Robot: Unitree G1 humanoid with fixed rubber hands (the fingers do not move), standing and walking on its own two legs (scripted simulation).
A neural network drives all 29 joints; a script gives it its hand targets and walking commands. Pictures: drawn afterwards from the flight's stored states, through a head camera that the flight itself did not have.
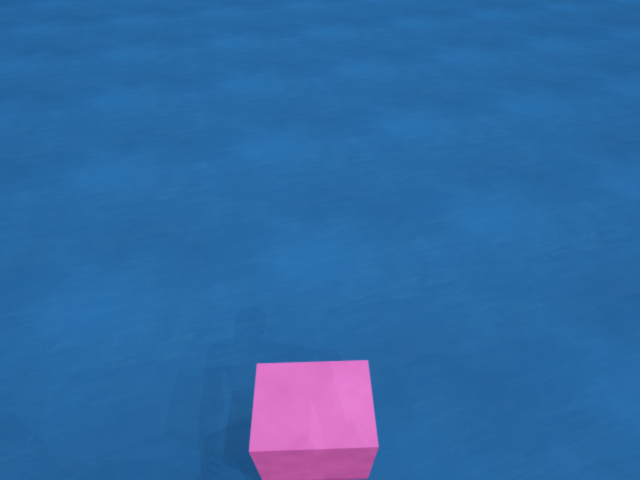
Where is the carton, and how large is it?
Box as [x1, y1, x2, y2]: [249, 360, 378, 479]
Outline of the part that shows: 367,360 257,363 249,453 262,479 367,478 378,447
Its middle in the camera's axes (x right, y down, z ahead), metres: -0.02 +0.51 +1.05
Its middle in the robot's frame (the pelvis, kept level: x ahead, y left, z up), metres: +0.42 +0.04 -0.63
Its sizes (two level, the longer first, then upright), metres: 0.295 0.211 0.296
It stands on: the floor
